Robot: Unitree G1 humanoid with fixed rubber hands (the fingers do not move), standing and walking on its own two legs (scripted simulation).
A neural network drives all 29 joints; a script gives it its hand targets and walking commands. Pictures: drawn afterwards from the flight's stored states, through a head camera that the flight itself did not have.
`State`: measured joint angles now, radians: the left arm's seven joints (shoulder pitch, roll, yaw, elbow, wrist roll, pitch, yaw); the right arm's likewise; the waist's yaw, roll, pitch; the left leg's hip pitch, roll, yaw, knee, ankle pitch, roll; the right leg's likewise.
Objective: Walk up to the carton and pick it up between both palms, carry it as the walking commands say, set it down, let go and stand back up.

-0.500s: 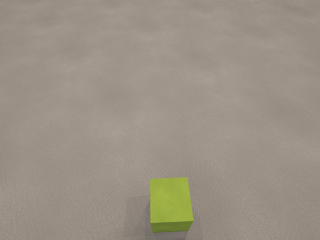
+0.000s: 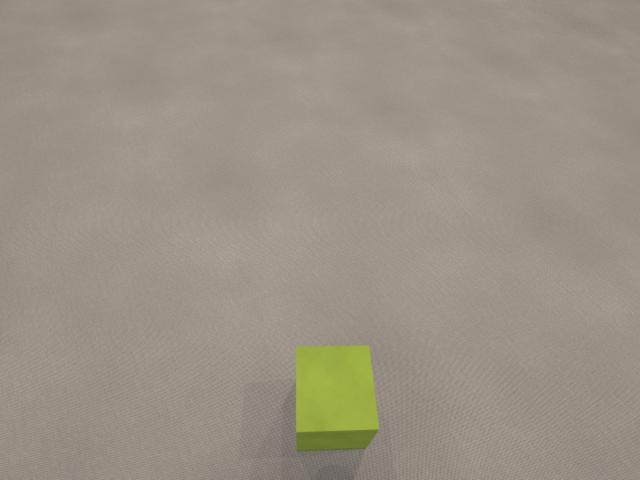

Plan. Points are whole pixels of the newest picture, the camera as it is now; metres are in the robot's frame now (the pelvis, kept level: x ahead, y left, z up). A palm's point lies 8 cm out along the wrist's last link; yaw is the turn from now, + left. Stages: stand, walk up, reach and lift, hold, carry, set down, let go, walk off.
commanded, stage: walk up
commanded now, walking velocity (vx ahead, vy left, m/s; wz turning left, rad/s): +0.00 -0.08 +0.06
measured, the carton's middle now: (332, 399) +0.39 -0.04 -0.66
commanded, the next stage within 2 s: none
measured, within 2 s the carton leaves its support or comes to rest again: neither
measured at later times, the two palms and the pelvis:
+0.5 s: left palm out of the picture -0.03 +0.16 -0.16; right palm out of the picture +0.02 -0.31 -0.15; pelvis +0.00 -0.07 -0.01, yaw +2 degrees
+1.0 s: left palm out of the picture +0.00 +0.18 -0.15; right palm out of the picture -0.02 -0.34 -0.15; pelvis -0.02 -0.08 -0.02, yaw +1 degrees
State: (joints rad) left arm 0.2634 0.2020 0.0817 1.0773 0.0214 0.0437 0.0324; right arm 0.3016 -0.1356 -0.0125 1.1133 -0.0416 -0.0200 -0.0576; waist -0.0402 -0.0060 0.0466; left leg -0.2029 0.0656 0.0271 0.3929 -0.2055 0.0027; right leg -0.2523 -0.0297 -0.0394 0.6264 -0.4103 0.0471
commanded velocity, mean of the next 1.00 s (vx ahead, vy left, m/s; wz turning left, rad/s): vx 0.00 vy -0.09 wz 0.03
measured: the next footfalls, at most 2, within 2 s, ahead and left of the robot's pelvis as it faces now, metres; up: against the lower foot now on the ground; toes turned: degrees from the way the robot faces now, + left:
right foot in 0.12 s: +0.02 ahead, -0.19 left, +0.00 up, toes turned -2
left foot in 1.36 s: -0.02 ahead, +0.00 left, +0.00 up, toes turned +4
